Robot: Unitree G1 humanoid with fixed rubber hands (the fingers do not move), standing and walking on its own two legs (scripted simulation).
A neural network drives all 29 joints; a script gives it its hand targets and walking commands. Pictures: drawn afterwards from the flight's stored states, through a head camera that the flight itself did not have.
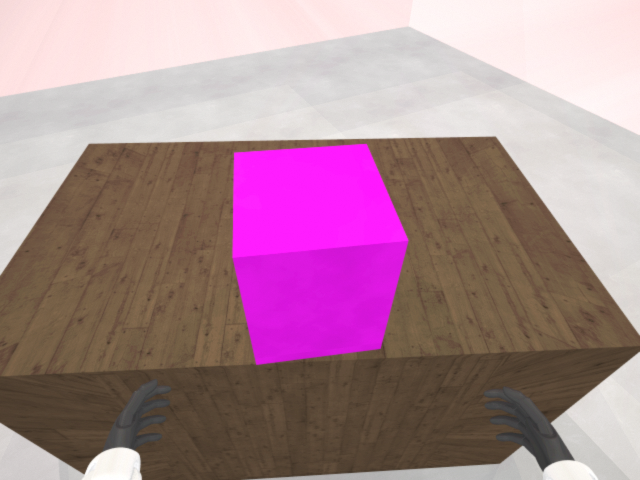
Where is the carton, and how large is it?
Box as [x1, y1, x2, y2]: [233, 144, 407, 364]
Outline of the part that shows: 366,144 234,153 233,261 256,364 380,348 407,244 407,238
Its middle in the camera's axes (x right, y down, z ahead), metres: -0.01 +0.02 +0.59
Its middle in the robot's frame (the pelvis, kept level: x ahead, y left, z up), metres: +0.42 +0.02 +0.04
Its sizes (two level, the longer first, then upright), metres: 0.210 0.200 0.250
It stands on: a pedestal, 0.69 m high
